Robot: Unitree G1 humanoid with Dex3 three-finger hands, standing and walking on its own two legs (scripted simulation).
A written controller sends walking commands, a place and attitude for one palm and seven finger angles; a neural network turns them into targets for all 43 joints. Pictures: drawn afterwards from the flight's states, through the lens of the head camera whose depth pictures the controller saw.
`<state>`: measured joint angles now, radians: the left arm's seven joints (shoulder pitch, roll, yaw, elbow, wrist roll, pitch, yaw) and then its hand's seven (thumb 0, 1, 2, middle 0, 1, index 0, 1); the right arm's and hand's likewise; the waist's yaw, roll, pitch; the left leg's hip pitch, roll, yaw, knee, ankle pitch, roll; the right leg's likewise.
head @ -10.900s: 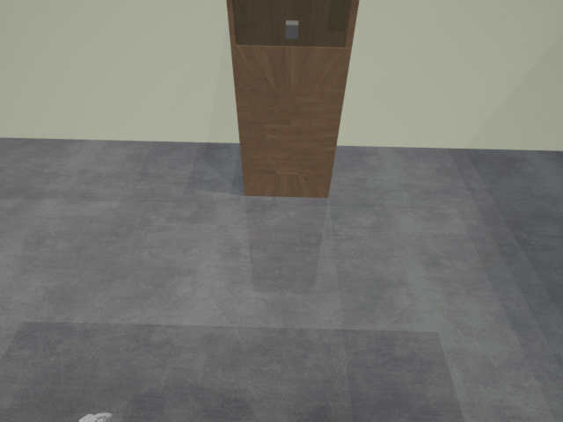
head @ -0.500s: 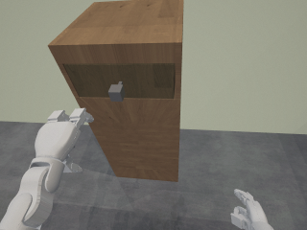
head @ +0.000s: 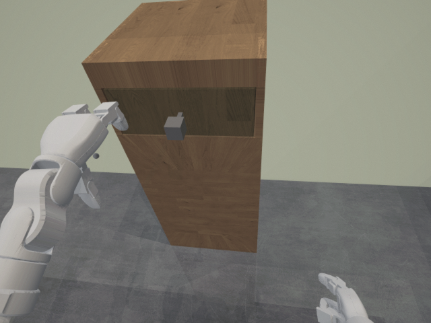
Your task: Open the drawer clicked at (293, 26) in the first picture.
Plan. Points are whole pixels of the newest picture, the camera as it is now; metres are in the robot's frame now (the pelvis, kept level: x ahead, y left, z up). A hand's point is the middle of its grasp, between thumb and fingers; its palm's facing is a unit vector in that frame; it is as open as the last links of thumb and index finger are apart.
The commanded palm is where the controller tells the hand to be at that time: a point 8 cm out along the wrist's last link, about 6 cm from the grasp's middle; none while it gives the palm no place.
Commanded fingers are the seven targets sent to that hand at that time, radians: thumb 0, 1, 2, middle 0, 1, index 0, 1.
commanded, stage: raise the hand with hooked fingers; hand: left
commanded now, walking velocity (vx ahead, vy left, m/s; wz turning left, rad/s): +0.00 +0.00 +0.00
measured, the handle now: (177, 123) +0.56 +0.18 +0.06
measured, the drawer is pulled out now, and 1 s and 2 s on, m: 0.00 0.00 0.00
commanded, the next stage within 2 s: move the hooked fingers above the handle in 0.24 s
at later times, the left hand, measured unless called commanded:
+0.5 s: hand (102, 168) +0.31 +0.24 +0.16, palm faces +0.07 -0.06 -1.00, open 13.9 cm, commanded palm +0.29 +0.24 +0.23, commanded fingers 0.00 -0.50 0.30 -0.30 -1.20 -0.30 -1.20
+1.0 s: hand (133, 143) +0.39 +0.22 +0.14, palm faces +0.01 -0.05 -1.00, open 13.9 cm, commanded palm +0.38 +0.23 +0.21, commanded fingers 0.00 -0.50 0.30 -0.30 -1.20 -0.30 -1.20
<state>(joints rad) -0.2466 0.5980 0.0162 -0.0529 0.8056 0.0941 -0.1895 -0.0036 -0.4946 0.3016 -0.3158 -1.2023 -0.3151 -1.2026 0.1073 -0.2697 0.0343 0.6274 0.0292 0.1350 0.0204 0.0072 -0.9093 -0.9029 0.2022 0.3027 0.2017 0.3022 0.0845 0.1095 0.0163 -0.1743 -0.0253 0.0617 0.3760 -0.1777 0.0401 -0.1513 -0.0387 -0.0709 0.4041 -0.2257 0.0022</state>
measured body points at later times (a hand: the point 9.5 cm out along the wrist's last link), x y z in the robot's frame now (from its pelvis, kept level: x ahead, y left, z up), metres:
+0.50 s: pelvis -0.01 -0.01 +0.00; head -0.01 -0.05 +0.45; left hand +0.30 +0.24 +0.21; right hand +0.20 -0.22 -0.11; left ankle +0.02 +0.09 -0.74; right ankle -0.01 -0.12 -0.74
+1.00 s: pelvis +0.01 -0.01 +0.00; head +0.03 -0.05 +0.45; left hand +0.39 +0.22 +0.20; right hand +0.15 -0.26 -0.13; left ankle +0.02 +0.09 -0.74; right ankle +0.00 -0.12 -0.74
